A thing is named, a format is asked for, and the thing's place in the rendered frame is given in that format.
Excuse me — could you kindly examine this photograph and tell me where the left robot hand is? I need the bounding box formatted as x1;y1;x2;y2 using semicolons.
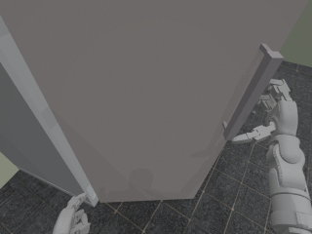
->
52;192;91;234

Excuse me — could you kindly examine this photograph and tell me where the fridge door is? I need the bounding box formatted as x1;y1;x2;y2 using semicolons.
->
0;0;309;203

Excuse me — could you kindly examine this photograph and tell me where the right robot forearm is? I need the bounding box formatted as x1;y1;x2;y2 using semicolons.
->
266;135;312;234

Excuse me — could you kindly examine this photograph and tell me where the right robot hand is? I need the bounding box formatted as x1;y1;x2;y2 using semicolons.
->
231;79;298;144

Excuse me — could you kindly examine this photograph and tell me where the handle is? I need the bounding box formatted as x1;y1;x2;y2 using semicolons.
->
222;43;284;140

